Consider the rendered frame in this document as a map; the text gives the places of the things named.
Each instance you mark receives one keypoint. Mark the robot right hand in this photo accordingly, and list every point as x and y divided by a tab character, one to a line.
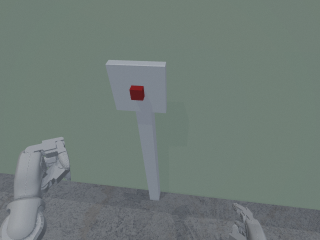
251	230

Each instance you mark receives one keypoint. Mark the button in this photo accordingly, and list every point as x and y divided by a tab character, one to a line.
137	92

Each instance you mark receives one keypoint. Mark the panel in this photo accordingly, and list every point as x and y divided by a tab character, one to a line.
152	75

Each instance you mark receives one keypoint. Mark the robot left hand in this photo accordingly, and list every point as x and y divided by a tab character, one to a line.
31	167

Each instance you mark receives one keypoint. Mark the robot left forearm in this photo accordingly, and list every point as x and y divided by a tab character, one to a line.
26	220

